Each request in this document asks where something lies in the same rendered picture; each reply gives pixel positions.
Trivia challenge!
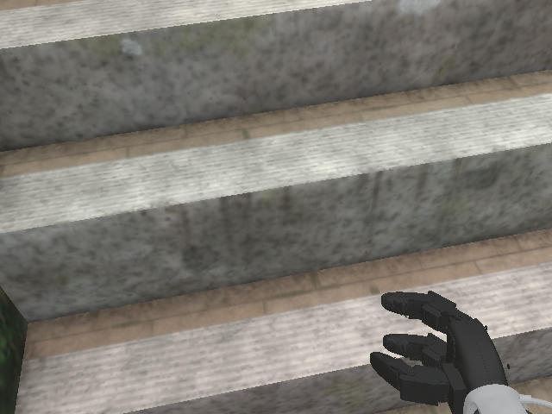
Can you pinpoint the right robot forearm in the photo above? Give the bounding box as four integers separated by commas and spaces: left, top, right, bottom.
463, 384, 532, 414

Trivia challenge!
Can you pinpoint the right robot hand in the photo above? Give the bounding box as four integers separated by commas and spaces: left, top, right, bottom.
370, 291, 510, 414

